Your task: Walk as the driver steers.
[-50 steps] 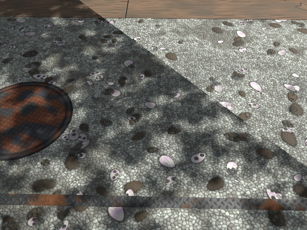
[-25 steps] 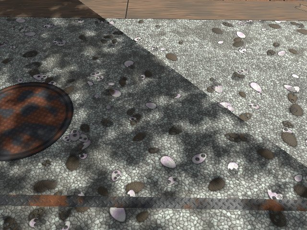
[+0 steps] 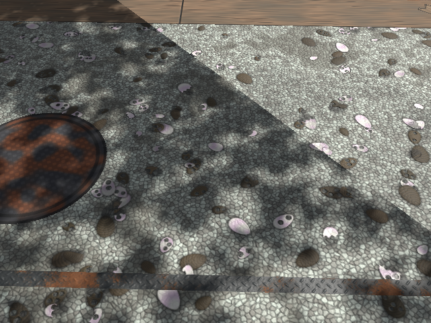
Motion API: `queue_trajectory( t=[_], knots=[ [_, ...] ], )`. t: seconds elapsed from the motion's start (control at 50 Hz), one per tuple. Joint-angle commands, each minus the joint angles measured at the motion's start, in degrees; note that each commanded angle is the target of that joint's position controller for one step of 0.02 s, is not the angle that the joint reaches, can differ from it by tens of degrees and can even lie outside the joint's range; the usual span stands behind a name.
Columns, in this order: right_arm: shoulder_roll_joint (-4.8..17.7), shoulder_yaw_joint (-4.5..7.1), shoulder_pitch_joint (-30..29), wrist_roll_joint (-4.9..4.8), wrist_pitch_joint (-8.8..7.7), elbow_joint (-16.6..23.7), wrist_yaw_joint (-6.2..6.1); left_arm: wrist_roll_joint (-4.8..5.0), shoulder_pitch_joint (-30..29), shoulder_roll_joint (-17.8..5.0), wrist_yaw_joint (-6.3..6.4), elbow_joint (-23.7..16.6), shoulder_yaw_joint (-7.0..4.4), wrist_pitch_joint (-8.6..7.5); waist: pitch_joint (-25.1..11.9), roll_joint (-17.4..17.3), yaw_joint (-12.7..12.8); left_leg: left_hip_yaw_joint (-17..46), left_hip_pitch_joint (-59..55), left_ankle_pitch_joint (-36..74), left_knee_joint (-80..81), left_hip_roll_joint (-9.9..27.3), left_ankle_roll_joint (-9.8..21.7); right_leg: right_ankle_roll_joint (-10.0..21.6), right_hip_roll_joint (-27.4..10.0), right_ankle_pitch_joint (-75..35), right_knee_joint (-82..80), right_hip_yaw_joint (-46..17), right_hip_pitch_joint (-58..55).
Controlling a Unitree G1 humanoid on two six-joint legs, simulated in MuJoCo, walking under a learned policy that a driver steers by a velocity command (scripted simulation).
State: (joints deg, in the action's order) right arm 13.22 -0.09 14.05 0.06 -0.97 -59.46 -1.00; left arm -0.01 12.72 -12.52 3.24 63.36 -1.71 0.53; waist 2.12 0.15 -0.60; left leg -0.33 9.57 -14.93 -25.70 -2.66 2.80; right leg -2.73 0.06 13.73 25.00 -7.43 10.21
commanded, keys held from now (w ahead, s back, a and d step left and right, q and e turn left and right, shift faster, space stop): no key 0.16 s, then w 0.84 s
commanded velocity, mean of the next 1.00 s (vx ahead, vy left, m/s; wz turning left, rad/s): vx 0.30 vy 0.00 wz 0.00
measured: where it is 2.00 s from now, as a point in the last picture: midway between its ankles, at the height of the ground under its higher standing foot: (232, 220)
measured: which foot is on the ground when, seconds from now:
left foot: down 0.00-0.50, up 0.52-0.96, down 0.98-1.00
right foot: down 0.00-0.22, up 0.24-0.48, down 0.50-0.98, up 1.00-1.00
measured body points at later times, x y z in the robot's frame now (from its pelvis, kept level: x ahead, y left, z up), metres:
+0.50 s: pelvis +0.06 -0.05 -0.01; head +0.07 -0.07 +0.44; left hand +0.12 +0.22 -0.13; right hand +0.03 -0.32 -0.16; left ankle -0.01 +0.09 -0.74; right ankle +0.07 -0.16 -0.74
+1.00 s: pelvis +0.31 -0.04 -0.03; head +0.35 -0.04 +0.42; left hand +0.21 +0.21 -0.16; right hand +0.55 -0.27 -0.11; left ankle +0.45 +0.05 -0.74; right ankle +0.08 -0.16 -0.73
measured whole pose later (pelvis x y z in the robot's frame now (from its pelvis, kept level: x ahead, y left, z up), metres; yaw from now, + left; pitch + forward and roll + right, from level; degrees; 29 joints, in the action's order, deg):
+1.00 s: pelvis +0.31 -0.04 -0.03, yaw +0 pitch +2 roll +0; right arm 13.4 1.7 -2.5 -1.4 -5.9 -45.7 2.6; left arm -0.1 27.9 -13.5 1.1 62.2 -2.1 -3.0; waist 2.7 -0.2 3.5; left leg -3.5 30.1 -1.4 -30.7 -0.6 5.3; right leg 0.8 -0.5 28.5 22.7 1.6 -8.4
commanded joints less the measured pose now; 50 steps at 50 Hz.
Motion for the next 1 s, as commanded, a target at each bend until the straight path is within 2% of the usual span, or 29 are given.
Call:
queue_trajectory(
  t=[0.02, 0.16, 0.18, 0.2, 0.22, 0.24, 0.26, 0.28, 0.32, 0.36, 0.4, 0.44, 0.46, 0.48, 0.5, 0.52, 0.54, 0.56, 0.6, 0.62, 0.66, 0.72, 0.78, 0.84, 0.9, 0.94, 0.96, 0.98, 1.0],
  knots=[
    [6.22, 1.09, 2.45, -0.02, -0.37, 1.36, -0.18, 0.01, 2.21, -5.84, 0.19, -0.76, -0.76, -0.34, 0.28, -0.35, 0.02, 4.56, 0.98, 7.05, 5.85, 4.64, 0.58, 1.54, -0.60, -8.86, -2.47, 0.63, 0.88],
    [5.77, 1.06, 3.53, -0.05, -0.33, 1.03, -0.23, 0.05, 2.89, -5.54, 0.23, -0.09, -0.50, -0.37, 0.51, -0.31, 0.05, 4.50, 0.97, 7.14, 5.83, 4.54, 0.59, 1.51, -0.61, -8.58, -2.49, 0.84, 1.23],
    [5.37, 0.97, 4.42, 0.02, -0.28, 0.52, -0.32, 0.03, 3.87, -4.69, 0.26, 0.40, -0.27, -0.31, -0.81, -0.80, 0.07, 4.57, 0.47, 0.69, 6.82, 4.34, 0.71, 1.56, 0.15, -4.48, -2.12, 1.84, 0.74],
    [6.16, 1.27, 4.74, -0.24, -0.13, 0.36, -0.52, 0.18, 3.77, -4.28, 0.34, 0.42, -0.17, -0.26, -0.03, -1.83, -0.22, 5.59, 1.04, -9.35, 8.25, 4.46, 1.45, 1.77, 1.54, 1.37, -0.15, 3.49, 2.14],
    [8.46, 2.03, 5.14, -0.72, 0.01, 0.50, -0.79, 0.41, 3.05, -4.44, 0.36, -0.08, -0.22, -0.44, 1.23, -4.38, -0.78, 8.88, 1.53, -19.88, 10.29, 6.22, 3.36, 2.08, 3.31, 8.49, 4.17, 5.83, 5.40],
    [10.30, 2.65, 6.93, -1.08, 0.01, 0.40, -1.02, 0.48, 1.49, -4.61, 0.22, -1.19, -0.18, -1.00, 2.75, -7.31, -1.67, 15.66, 1.22, -29.17, 13.86, 11.00, 6.27, 2.51, 3.47, 12.00, 9.33, 7.11, 10.43],
    [12.04, 3.36, 8.20, -1.20, -0.25, 0.45, -1.17, 0.57, -0.60, -4.73, -0.14, -2.64, -0.06, -1.94, 4.80, -9.51, -2.48, 23.39, 2.14, -33.62, 17.68, 16.94, 9.64, 3.00, 1.62, 11.96, 15.26, 7.37, 14.05],
    [12.57, 3.78, 8.50, -0.90, -0.78, 0.68, -1.31, 0.87, -2.28, -4.95, -0.62, -3.70, -0.12, -2.92, 7.08, -9.59, -2.70, 28.47, 3.11, -32.59, 20.14, 21.05, 12.20, 3.50, -0.87, 11.97, 20.99, 6.40, 17.55],
    [10.92, 3.76, 8.17, -0.49, -1.97, 1.52, -1.09, 1.43, -2.48, -5.53, -1.64, -4.29, -0.66, -4.39, 7.84, -6.92, -1.91, 29.97, -1.40, -25.53, 20.54, 23.29, 13.42, 4.52, -4.22, 15.25, 29.28, 4.50, 25.50],
    [9.76, 3.68, 6.40, -1.52, -2.43, 2.94, -0.84, 1.78, -2.53, -5.33, -2.41, -4.59, -0.86, -5.66, 6.22, -4.79, -0.93, 22.96, -3.74, -17.77, 19.58, 20.16, 10.32, 5.26, -5.53, 12.80, 22.66, 5.26, 24.58],
    [10.67, 3.94, 5.74, -1.92, -2.14, 3.52, -0.68, 1.72, -2.51, -4.23, -2.87, -4.52, -0.83, -6.40, 3.80, -5.83, -0.34, 14.87, -0.42, -11.54, 17.59, 15.57, 8.33, 4.70, -3.37, 8.71, 13.17, 8.70, 15.10],
    [11.65, 4.16, 5.18, -2.43, -1.49, 3.86, -0.49, 1.73, 2.86, -3.87, -3.24, -2.35, -1.18, -6.41, 2.00, -5.75, 2.51, 10.33, 7.51, -11.80, 13.46, 12.74, 7.70, 3.73, 0.28, -0.68, 4.56, 12.98, 1.05],
    [11.20, 3.96, 5.43, -2.37, -1.37, 4.12, -0.36, 1.69, 6.94, -4.35, -3.14, -0.63, -1.63, -6.05, 1.06, -4.79, 3.92, 9.63, 11.33, -12.49, 10.50, 11.55, 7.23, 3.30, 1.90, -1.88, 3.55, 13.81, -5.32],
    [9.39, 3.32, 4.60, -2.12, -1.61, 4.59, -0.16, 1.76, 11.16, -5.11, -2.94, 0.52, -2.09, -5.76, 0.49, -2.89, 6.06, 7.85, 15.07, -10.70, 4.83, 9.86, 5.85, 3.89, 0.98, -0.51, 1.62, 11.69, -10.77],
    [5.04, 1.97, 2.90, -1.26, -2.15, 5.83, 0.45, 1.46, 16.88, -8.97, -2.45, 0.88, -3.03, -5.82, -0.97, 7.46, 8.42, 1.17, 21.29, -7.70, -14.21, 4.78, 2.09, 7.30, -9.88, 7.74, -6.21, -4.02, -16.11],
    [1.91, 1.40, 2.72, -1.16, -3.44, 8.68, 0.38, 0.72, 22.98, -16.20, -3.07, 1.33, -4.21, -6.25, -3.54, 18.81, 8.38, -0.41, 33.73, -16.99, -31.39, -1.25, 0.51, 16.11, -22.27, 19.02, -15.22, -30.26, -21.67],
    [5.37, 2.13, 2.01, -2.57, -4.31, 9.15, 0.40, -0.03, 18.93, -13.09, -3.56, 0.94, -3.10, -7.28, -0.43, 11.11, 6.21, 5.66, 38.15, -15.91, -41.81, 2.49, 1.65, 18.68, -24.75, 27.72, -16.97, -35.56, -17.39],
    [7.34, 2.52, 0.76, -3.36, -4.98, 9.69, 0.83, 0.28, 13.14, -9.77, -3.95, -1.25, -2.07, -8.00, 3.71, 7.41, 4.24, 6.86, 41.09, -9.38, -44.10, 5.47, 2.93, 16.67, -22.36, 26.50, -17.11, -29.07, -14.12],
    [8.37, 3.28, 0.86, -1.94, -5.43, 8.81, 1.00, 0.41, 6.74, -7.49, -4.67, -3.68, -1.03, -8.08, 4.43, 4.97, 1.67, 5.39, 38.14, 0.28, -39.97, 8.86, 2.70, 12.82, -16.69, 11.24, -17.61, -15.83, -10.56],
    [8.61, 3.62, 0.43, -1.50, -5.26, 8.75, 1.25, 0.20, 6.84, -6.04, -4.65, -3.80, -0.57, -7.73, 4.15, 5.26, 1.33, 4.55, 35.31, 3.16, -37.16, 9.81, 2.10, 11.32, -14.22, 3.95, -17.97, -10.26, -9.16],
    [6.79, 3.49, -0.51, -1.19, -4.66, 8.68, 1.72, -0.15, 10.49, -5.98, -4.10, -2.95, -0.43, -7.24, 3.20, 5.43, 1.85, 2.08, 33.67, 7.08, -34.38, 9.81, 0.41, 11.33, -11.78, -7.95, -18.02, -4.12, -9.15],
    [4.97, 3.03, -7.20, -1.00, -4.14, 11.51, 1.75, -0.29, 12.72, -7.60, -3.01, -2.92, -0.60, -6.70, 3.94, 3.56, 2.87, 0.54, 35.17, 11.43, -25.91, 9.40, -1.82, 12.55, -11.22, -18.23, -18.59, -0.14, -8.90],
    [3.52, 2.27, -14.86, -1.31, -4.35, 14.19, 2.12, -0.07, 14.04, -8.36, -2.31, -3.43, -0.65, -6.35, 4.97, 3.86, 4.66, -1.67, 30.89, 17.56, -13.99, 7.51, -2.26, 12.12, -10.00, -18.29, -20.27, 2.95, -6.94],
    [3.54, 1.98, -19.62, -1.64, -4.56, 15.97, 2.90, 0.52, 16.94, -8.45, -2.12, -2.70, -0.87, -6.03, 6.46, 3.85, 5.44, -2.13, 29.48, 19.21, -7.78, 6.21, -1.28, 12.47, -11.56, -18.87, -20.29, 3.73, -9.94],
    [4.62, 2.20, -21.35, -1.75, -5.14, 17.49, 3.91, 0.86, 16.71, -9.13, -1.89, -2.67, -1.50, -5.33, 6.02, 4.13, 3.72, -1.38, 28.47, 16.47, -4.29, 5.57, 1.03, 11.84, -14.11, -25.97, -16.83, 4.39, -16.10],
    [7.19, 3.39, -16.52, -1.64, -5.32, 16.63, 4.01, 0.44, 14.85, -10.67, -1.76, -3.53, -2.15, -4.71, 1.14, 6.17, 0.08, -2.90, 20.14, 12.64, -4.50, 2.80, 2.86, 10.68, -14.65, -44.06, -9.82, 5.04, -19.03],
    [9.25, 4.55, -9.48, -1.74, -5.22, 14.76, 3.72, 0.04, 13.79, -11.04, -1.80, -3.95, -2.34, -4.15, -3.78, 7.26, -3.74, -4.28, 11.07, 11.44, -4.82, 0.74, 4.21, 9.89, -13.61, -53.63, -1.37, 6.13, -18.79],
    [11.66, 5.86, 0.70, -1.88, -4.89, 11.72, 3.19, -0.31, 12.68, -10.44, -1.94, -4.79, -2.00, -3.82, -9.86, 6.87, -8.49, -3.28, -3.75, 13.02, -4.74, 1.59, 6.03, 8.23, -11.14, -52.81, 10.93, 7.52, -12.52],
    [15.57, 6.92, 10.12, -0.68, -4.48, 9.57, 2.52, -0.91, 14.88, -7.09, -2.25, -6.30, -0.95, -4.07, -18.20, -1.24, -9.38, 12.85, -24.11, 8.04, -5.44, 13.83, 10.64, 6.45, -6.21, -31.97, 30.18, 9.32, 5.02]
  ],
)
Velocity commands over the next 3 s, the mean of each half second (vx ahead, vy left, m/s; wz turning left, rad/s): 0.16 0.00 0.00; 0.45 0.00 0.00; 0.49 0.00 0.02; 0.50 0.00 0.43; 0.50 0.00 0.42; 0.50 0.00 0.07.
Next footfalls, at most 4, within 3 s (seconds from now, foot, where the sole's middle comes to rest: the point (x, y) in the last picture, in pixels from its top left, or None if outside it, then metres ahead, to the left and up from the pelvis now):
0.50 right None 0.11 -0.16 -0.78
0.98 left None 0.49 0.05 -0.78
1.52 right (275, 240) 0.80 -0.19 -0.78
2.08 left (194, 186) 1.04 0.10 -0.78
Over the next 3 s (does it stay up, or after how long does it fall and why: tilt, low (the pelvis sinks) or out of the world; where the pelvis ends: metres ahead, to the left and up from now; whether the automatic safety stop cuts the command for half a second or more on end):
stays up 1.40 0.15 0.00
